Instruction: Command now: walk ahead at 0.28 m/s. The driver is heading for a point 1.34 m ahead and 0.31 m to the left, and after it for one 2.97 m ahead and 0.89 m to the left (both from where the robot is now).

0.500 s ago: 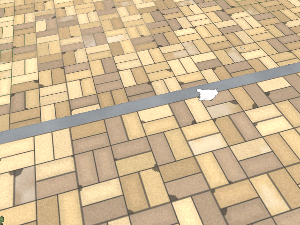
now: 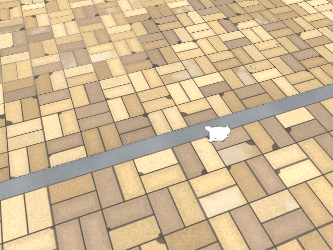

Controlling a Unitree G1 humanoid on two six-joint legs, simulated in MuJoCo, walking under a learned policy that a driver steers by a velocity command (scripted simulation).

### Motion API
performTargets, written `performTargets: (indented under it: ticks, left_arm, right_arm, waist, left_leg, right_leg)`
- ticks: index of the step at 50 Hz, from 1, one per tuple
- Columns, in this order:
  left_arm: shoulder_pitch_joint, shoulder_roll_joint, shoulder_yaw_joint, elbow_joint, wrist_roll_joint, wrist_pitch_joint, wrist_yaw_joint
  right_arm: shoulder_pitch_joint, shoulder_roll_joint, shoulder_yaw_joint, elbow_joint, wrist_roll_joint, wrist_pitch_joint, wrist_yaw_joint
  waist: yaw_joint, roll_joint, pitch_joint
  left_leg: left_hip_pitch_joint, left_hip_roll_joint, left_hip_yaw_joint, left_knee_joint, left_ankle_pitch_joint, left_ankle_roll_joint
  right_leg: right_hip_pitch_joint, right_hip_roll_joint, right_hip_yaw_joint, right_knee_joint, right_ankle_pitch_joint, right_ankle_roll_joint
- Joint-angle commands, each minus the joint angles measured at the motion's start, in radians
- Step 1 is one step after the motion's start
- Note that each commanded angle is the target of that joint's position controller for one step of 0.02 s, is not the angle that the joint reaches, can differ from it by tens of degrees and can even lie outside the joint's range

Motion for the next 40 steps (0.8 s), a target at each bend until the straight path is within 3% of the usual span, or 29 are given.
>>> performTargets:
  ticks: [1,3,6,8,10,11,12,13,14,15,16,18,21,23,24,25,26,27,30,31,32,34,35,36,37,39,40]
  left_arm:
    - [0.102,0.014,0.003,-0.018,0.016,0.012,0.008]
    - [0.02,0.002,-0.004,-0.033,0.014,0.016,0.004]
    - [-0.048,0.029,-0.001,-0.047,0.008,0.026,0.0]
    - [-0.069,0.051,0.005,-0.057,0.013,0.025,-0.004]
    - [-0.006,0.076,0.019,-0.03,0.025,0.016,-0.005]
    - [0.042,0.13,0.035,-0.014,0.033,0.013,0.002]
    - [0.069,0.18,0.042,-0.011,0.035,0.021,0.006]
    - [0.095,0.1,0.024,0.004,0.032,0.033,0.004]
    - [0.101,0.038,0.007,0.006,0.028,0.036,-0.004]
    - [0.073,0.044,0.005,0.003,0.03,0.036,-0.009]
    - [0.033,0.064,0.006,-0.008,0.033,0.036,-0.009]
    - [-0.07,0.091,0.012,-0.029,0.032,0.04,-0.002]
    - [-0.106,0.074,0.01,-0.019,0.026,0.057,0.006]
    - [-0.06,0.053,0.006,0.01,0.008,0.062,0.006]
    - [-0.038,0.048,0.005,0.024,0.006,0.062,0.005]
    - [-0.018,0.052,0.01,0.028,0.011,0.064,0.004]
    - [-0.021,0.046,0.011,0.031,0.013,0.066,0.009]
    - [-0.022,0.045,0.012,0.038,0.013,0.066,0.013]
    - [0.004,0.037,0.014,0.061,0.015,0.068,0.016]
    - [0.02,0.031,0.014,0.076,0.015,0.069,0.015]
    - [0.022,0.036,0.018,0.083,0.008,0.07,0.014]
    - [-0.007,0.039,0.023,0.078,0.0,0.062,0.01]
    - [-0.041,0.022,0.02,0.066,-0.005,0.049,0.004]
    - [-0.063,0.008,0.018,0.056,-0.009,0.034,-0.004]
    - [-0.08,0.007,0.017,0.048,-0.01,0.02,-0.012]
    - [-0.077,0.011,0.02,0.044,-0.016,-0.001,-0.025]
    - [-0.048,0.011,0.022,0.054,-0.021,-0.008,-0.028]
  right_arm:
    - [-0.073,-0.124,-0.014,-0.06,-0.003,-0.011,-0.021]
    - [-0.034,-0.146,-0.016,-0.047,0.005,0.001,-0.031]
    - [0.002,-0.159,-0.019,-0.022,0.015,0.018,-0.037]
    - [-0.007,-0.152,-0.018,-0.012,0.022,0.028,-0.039]
    - [-0.023,-0.133,-0.014,-0.009,0.036,0.035,-0.044]
    - [0.023,-0.116,-0.008,-0.003,0.024,0.031,-0.047]
    - [0.147,-0.059,0.007,0.019,0.0,0.021,-0.043]
    - [0.191,-0.003,0.026,0.044,0.006,0.028,-0.046]
    - [0.13,-0.051,0.016,0.034,0.018,0.046,-0.052]
    - [0.058,-0.086,0.007,0.014,0.026,0.066,-0.059]
    - [0.022,-0.1,-0.001,0.01,0.023,0.087,-0.066]
    - [0.018,-0.085,-0.005,0.018,0.018,0.115,-0.075]
    - [0.054,-0.037,0.001,0.06,0.015,0.118,-0.079]
    - [0.053,-0.044,-0.001,0.072,0.0,0.121,-0.075]
    - [0.044,-0.066,-0.003,0.065,-0.009,0.123,-0.074]
    - [0.029,-0.106,-0.01,0.061,-0.001,0.123,-0.076]
    - [0.013,-0.112,-0.014,0.069,0.009,0.117,-0.074]
    - [-0.007,-0.089,-0.009,0.067,0.01,0.106,-0.074]
    - [-0.025,-0.076,-0.009,0.07,0.01,0.078,-0.073]
    - [0.008,-0.073,-0.01,0.084,0.013,0.074,-0.072]
    - [0.027,-0.09,-0.017,0.089,0.02,0.075,-0.073]
    - [0.059,-0.124,-0.031,0.083,0.029,0.073,-0.074]
    - [0.09,-0.145,-0.038,0.083,0.034,0.065,-0.073]
    - [0.094,-0.173,-0.048,0.082,0.04,0.054,-0.074]
    - [0.094,-0.172,-0.052,0.082,0.041,0.043,-0.074]
    - [0.08,-0.148,-0.049,0.074,0.041,0.028,-0.067]
    - [0.057,-0.141,-0.048,0.066,0.049,0.029,-0.061]
  waist:
    - [0.075,0.091,-0.019]
    - [0.038,0.096,-0.04]
    - [0.01,0.109,-0.052]
    - [0.013,0.118,-0.052]
    - [0.049,0.09,-0.079]
    - [0.044,0.034,-0.117]
    - [-0.016,-0.091,-0.197]
    - [0.001,-0.191,-0.257]
    - [0.027,-0.163,-0.234]
    - [0.035,-0.129,-0.192]
    - [0.031,-0.093,-0.169]
    - [-0.008,-0.071,-0.123]
    - [-0.033,-0.074,-0.101]
    - [-0.027,-0.06,-0.084]
    - [-0.014,-0.037,-0.054]
    - [0.019,0.01,-0.009]
    - [0.025,0.077,0.027]
    - [0.029,0.098,0.037]
    - [0.04,0.107,0.012]
    - [0.033,0.101,-0.017]
    - [0.027,0.111,-0.003]
    - [0.002,0.143,0.06]
    - [-0.015,0.18,0.089]
    - [-0.019,0.22,0.119]
    - [-0.021,0.222,0.136]
    - [-0.001,0.197,0.127]
    - [0.025,0.182,0.118]
  left_leg:
    - [-0.131,0.238,-0.085,-0.099,0.593,0.153]
    - [-0.099,0.227,-0.065,-0.078,0.56,0.131]
    - [-0.023,0.261,-0.1,-0.042,0.461,0.125]
    - [0.022,0.282,-0.133,0.015,0.424,0.113]
    - [0.043,0.241,-0.143,0.121,0.322,0.068]
    - [0.011,0.182,-0.119,0.207,0.237,0.024]
    - [-0.14,0.102,-0.079,0.326,-0.077,-0.02]
    - [-0.203,0.073,-0.053,0.44,-0.345,-0.063]
    - [-0.228,0.081,-0.072,0.51,-0.475,-0.084]
    - [-0.265,0.096,-0.091,0.566,-0.509,-0.095]
    - [-0.266,0.117,-0.11,0.608,-0.498,-0.106]
    - [-0.194,0.147,-0.118,0.563,-0.418,-0.122]
    - [-0.033,0.112,-0.054,0.346,-0.206,-0.118]
    - [0.032,0.102,-0.04,0.218,-0.09,-0.097]
    - [0.026,0.136,-0.069,0.181,-0.093,-0.077]
    - [-0.041,0.15,-0.079,0.169,-0.187,-0.052]
    - [-0.154,0.144,-0.092,0.137,-0.304,-0.037]
    - [-0.199,0.146,-0.1,0.103,-0.319,-0.041]
    - [-0.186,0.148,-0.103,0.09,-0.235,-0.061]
    - [-0.165,0.143,-0.099,0.087,-0.299,-0.054]
    - [-0.163,0.144,-0.109,0.08,-0.392,-0.034]
    - [-0.142,0.207,-0.208,0.019,-0.577,0.032]
    - [-0.093,0.281,-0.313,-0.038,-0.621,0.073]
    - [-0.048,0.367,-0.421,-0.078,-0.612,0.118]
    - [-0.018,0.416,-0.47,-0.085,-0.548,0.145]
    - [0.038,0.416,-0.435,-0.051,-0.373,0.134]
    - [0.006,0.381,-0.386,-0.026,-0.314,0.111]
  right_leg:
    - [0.128,-0.004,-0.033,-0.194,0.141,0.031]
    - [0.173,0.022,-0.051,-0.346,0.233,0.035]
    - [0.204,0.042,-0.036,-0.464,0.256,0.035]
    - [0.221,0.052,-0.028,-0.532,0.209,0.016]
    - [0.338,0.074,-0.044,-0.684,0.284,-0.017]
    - [0.461,0.01,0.014,-0.7,0.594,-0.042]
    - [0.681,-0.119,0.123,-0.621,0.875,-0.131]
    - [0.714,-0.216,0.231,-0.649,0.81,-0.24]
    - [0.657,-0.223,0.294,-0.708,0.615,-0.262]
    - [0.599,-0.212,0.311,-0.751,0.443,-0.248]
    - [0.538,-0.205,0.309,-0.784,0.318,-0.23]
    - [0.385,-0.165,0.248,-0.839,0.152,-0.185]
    - [0.267,-0.069,0.112,-0.839,0.031,-0.139]
    - [0.245,-0.026,0.077,-0.829,-0.14,-0.092]
    - [0.232,-0.009,0.07,-0.821,-0.226,-0.059]
    - [0.241,0.031,0.041,-0.814,-0.245,-0.035]
    - [0.311,0.068,-0.011,-0.777,-0.187,-0.017]
    - [0.367,0.074,-0.022,-0.734,-0.114,-0.014]
    - [0.431,0.08,-0.04,-0.674,0.057,-0.028]
    - [0.442,0.093,-0.056,-0.658,-0.005,-0.033]
    - [0.416,0.114,-0.078,-0.628,-0.119,-0.036]
    - [0.283,0.142,-0.108,-0.55,-0.273,-0.042]
    - [0.2,0.15,-0.127,-0.48,-0.23,-0.042]
    - [0.13,0.135,-0.124,-0.415,-0.159,-0.052]
    - [0.083,0.101,-0.098,-0.376,-0.141,-0.065]
    - [0.073,0.075,-0.089,-0.403,-0.179,-0.083]
    - [0.166,0.085,-0.106,-0.499,-0.162,-0.086]
Next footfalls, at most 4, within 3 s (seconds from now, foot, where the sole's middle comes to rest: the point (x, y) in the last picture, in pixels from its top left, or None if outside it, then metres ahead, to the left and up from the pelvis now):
0.22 right None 0.25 -0.15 -0.78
0.48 left None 0.15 0.10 -0.78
1.38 left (120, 231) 0.58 0.19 -0.78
1.84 right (137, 165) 0.90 0.13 -0.78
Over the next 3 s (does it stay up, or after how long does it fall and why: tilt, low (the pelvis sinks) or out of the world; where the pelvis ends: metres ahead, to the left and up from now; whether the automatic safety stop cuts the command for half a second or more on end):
stays up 0.91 0.14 -0.02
